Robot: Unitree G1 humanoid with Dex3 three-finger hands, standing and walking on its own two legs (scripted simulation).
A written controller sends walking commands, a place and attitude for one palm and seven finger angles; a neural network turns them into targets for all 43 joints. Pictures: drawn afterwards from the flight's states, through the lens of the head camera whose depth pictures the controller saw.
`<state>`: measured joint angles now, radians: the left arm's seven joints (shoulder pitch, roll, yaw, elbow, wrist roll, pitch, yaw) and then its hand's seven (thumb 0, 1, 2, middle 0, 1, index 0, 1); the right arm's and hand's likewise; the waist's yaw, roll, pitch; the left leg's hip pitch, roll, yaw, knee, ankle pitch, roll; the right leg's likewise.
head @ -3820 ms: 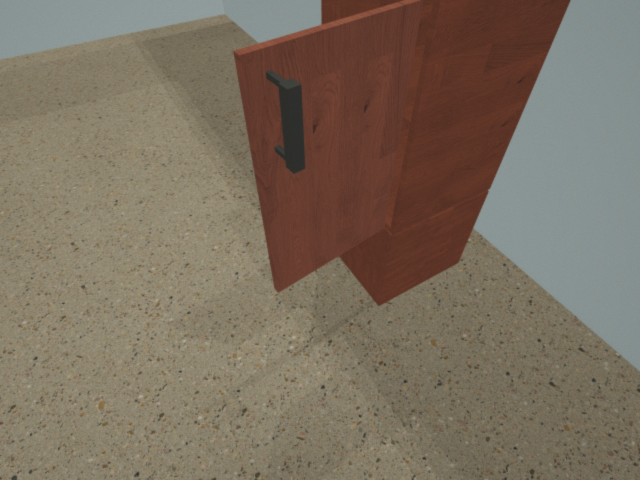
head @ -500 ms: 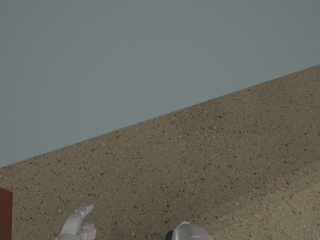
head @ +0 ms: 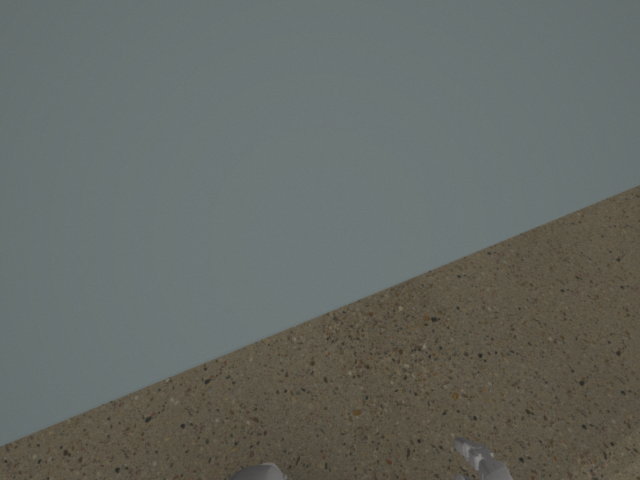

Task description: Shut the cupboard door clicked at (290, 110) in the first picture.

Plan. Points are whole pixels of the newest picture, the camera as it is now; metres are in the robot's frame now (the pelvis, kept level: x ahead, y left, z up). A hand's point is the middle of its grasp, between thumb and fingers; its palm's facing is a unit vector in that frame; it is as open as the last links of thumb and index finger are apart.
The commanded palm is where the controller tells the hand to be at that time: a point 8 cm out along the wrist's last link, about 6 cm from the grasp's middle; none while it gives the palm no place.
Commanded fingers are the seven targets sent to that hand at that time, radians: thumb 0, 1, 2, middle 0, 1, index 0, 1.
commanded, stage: turn to face it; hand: left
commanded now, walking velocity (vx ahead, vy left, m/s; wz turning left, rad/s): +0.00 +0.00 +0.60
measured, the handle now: out of the picture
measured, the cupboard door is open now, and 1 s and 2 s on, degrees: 97 97 97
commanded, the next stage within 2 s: none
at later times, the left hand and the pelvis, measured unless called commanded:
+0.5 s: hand (228, 401) +0.24 +0.16 -0.13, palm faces +0.22 -0.94 -0.26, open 7.4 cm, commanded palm none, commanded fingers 0.00 0.90 0.90 -0.20 -0.30 -0.20 -0.30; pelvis +0.15 -0.05 +0.02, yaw +15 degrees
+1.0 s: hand out of the picture +0.10 +0.19 -0.16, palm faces +0.56 -0.79 -0.25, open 7.4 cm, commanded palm none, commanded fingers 0.00 0.90 0.90 -0.20 -0.30 -0.20 -0.30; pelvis +0.18 -0.02 +0.02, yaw +33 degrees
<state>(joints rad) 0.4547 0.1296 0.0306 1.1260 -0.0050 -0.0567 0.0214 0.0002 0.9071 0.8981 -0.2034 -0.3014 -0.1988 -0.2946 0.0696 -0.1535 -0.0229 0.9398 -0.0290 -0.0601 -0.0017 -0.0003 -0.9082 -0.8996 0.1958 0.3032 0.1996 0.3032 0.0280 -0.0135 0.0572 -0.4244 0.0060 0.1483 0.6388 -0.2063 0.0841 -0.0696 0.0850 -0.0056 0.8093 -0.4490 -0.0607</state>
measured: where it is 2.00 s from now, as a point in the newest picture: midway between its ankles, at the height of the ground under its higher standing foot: (348, 465)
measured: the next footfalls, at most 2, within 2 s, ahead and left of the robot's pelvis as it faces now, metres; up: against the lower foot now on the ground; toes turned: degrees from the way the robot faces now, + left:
right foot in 0.40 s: +0.21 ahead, -0.14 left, +0.00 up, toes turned +7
left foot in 0.84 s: +0.18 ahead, +0.07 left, +0.00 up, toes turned +36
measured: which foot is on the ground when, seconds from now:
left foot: down 0.00-0.40, up 0.42-0.82, down 0.84-1.00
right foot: up 0.00-0.38, down 0.40-0.84, up 0.86-1.00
